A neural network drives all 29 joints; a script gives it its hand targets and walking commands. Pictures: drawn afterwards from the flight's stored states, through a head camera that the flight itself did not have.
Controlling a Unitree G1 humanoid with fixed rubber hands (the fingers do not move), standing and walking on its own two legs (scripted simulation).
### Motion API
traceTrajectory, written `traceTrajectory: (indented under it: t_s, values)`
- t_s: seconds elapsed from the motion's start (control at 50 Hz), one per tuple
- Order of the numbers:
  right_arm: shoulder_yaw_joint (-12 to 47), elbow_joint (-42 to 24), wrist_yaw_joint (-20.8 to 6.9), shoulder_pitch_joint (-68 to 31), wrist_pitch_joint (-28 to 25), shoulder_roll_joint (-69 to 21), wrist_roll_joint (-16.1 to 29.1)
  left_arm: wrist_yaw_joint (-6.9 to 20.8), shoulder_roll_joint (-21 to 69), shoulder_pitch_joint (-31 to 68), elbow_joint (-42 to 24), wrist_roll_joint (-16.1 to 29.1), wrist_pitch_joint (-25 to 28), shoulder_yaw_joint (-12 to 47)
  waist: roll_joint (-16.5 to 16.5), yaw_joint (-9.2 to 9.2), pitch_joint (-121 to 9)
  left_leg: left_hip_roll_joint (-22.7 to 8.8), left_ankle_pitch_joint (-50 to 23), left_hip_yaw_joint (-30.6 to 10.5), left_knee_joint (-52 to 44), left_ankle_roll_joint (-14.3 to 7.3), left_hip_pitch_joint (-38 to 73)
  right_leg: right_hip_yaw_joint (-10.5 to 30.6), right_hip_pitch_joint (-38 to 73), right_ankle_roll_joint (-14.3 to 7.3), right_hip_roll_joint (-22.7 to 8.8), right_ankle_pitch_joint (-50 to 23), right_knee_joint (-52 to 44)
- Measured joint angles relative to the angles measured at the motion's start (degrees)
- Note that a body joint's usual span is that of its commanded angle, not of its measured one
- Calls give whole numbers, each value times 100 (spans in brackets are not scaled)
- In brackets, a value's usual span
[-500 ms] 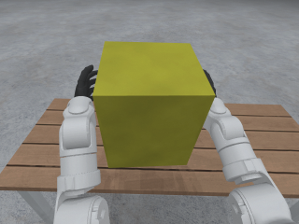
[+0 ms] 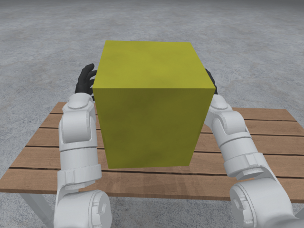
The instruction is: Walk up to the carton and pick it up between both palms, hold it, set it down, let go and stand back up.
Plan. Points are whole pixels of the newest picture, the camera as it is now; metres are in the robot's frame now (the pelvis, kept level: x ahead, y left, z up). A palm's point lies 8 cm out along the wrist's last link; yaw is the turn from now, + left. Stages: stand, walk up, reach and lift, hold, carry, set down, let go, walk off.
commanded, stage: hold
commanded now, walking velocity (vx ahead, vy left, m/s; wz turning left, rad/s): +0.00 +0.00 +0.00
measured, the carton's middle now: (149, 105) +0.37 +0.00 +0.20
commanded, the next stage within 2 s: none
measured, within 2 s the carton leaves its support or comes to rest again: neither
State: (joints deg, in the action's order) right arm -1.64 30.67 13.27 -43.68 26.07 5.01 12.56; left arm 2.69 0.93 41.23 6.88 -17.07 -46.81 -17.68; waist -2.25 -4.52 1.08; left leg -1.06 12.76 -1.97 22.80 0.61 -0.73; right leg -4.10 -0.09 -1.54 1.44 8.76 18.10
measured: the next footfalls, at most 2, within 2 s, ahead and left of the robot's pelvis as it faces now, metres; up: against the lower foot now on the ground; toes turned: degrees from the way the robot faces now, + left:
none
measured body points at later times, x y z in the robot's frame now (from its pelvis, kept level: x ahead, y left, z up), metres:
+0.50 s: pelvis +0.00 +0.00 +0.00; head -0.06 +0.02 +0.45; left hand +0.37 +0.16 +0.24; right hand +0.38 -0.15 +0.22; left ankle +0.01 +0.12 -0.75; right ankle +0.03 -0.10 -0.75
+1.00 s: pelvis +0.00 +0.00 +0.00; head -0.06 +0.02 +0.44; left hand +0.37 +0.15 +0.24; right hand +0.38 -0.15 +0.22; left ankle +0.01 +0.12 -0.75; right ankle +0.03 -0.10 -0.75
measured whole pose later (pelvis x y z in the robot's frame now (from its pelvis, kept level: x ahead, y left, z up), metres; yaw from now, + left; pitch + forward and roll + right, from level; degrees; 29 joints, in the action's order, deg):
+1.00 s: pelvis +0.00 +0.00 +0.00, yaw +0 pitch -9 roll -1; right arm -1.0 30.5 13.5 -43.9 27.2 5.5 13.9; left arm 2.7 1.0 40.5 6.7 -17.0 -46.8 -17.8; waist -2.4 -4.7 -0.3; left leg -0.9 12.6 -2.2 22.5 0.6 -1.0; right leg -3.8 -0.4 -1.6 1.5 8.9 18.1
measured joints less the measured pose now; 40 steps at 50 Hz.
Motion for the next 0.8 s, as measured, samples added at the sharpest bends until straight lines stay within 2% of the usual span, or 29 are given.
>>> traceTrajectory:
  t_s: [0.22, 0.46, 0.66, 0.8]
  values:
    - [46, 41, 15, -44, 49, 59, 50, 9, 15, 55, 91, -21, 8, -34, 20, -9, 8, -7, -15, 2, -27, 14, 13, 15, -7, -15, 11, 3, 12]
    - [127, -170, 100, 41, 104, 52, 124, 29, 13, -95, -102, 51, 29, -41, 20, 18, -72, -4, -18, -13, -30, 16, -18, 13, -29, -16, 15, 1, 0]
    - [-11, 25, 44, -65, 113, -27, 50, 40, -43, -9, 29, 9, -26, -34, -9, -21, -61, 25, -22, -60, -23, 6, 17, -25, 28, -7, -10, 16, 1]
    - [41, -31, 24, -17, 106, 22, 44, 38, 2, 15, 75, 9, 35, -63, 16, 36, -106, 23, -29, -3, -47, -10, -10, 37, -29, 6, -6, 0, 1]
